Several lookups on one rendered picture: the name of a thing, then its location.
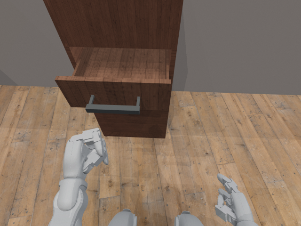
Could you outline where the robot left thigh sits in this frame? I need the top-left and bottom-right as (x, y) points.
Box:
(108, 211), (137, 226)

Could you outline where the robot right thigh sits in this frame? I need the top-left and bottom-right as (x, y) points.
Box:
(174, 214), (204, 226)

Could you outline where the robot left forearm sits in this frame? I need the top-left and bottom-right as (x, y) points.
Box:
(48, 178), (88, 226)

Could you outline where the robot thigh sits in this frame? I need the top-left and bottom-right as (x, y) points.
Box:
(108, 211), (137, 226)
(174, 214), (204, 226)

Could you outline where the right robot hand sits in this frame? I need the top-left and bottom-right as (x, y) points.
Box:
(215, 173), (254, 226)

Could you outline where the handle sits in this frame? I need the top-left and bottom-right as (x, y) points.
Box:
(85, 95), (140, 114)

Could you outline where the cabinet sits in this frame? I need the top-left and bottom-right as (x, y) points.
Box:
(43, 0), (183, 138)

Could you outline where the drawer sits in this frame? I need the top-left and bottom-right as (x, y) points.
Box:
(55, 47), (171, 111)

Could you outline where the left robot hand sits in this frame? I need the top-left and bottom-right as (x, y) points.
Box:
(63, 128), (109, 180)

